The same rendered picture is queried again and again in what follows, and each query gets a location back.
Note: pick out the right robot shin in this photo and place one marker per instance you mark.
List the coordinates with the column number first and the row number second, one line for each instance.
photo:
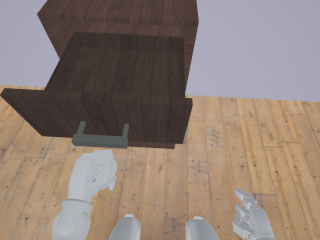
column 198, row 217

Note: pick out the cabinet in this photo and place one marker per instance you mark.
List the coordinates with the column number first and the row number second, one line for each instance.
column 175, row 18

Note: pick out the robot right hand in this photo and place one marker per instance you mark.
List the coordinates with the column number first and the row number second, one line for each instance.
column 256, row 224

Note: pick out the drawer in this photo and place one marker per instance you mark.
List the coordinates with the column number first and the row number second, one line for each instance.
column 109, row 80

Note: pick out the right robot thigh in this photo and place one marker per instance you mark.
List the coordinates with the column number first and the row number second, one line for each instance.
column 199, row 229

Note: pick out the robot left hand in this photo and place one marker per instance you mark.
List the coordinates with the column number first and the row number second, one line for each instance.
column 99, row 165

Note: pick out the left robot forearm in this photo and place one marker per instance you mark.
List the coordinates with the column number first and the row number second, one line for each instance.
column 73, row 222

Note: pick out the handle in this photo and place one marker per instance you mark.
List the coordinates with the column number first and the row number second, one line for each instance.
column 102, row 141

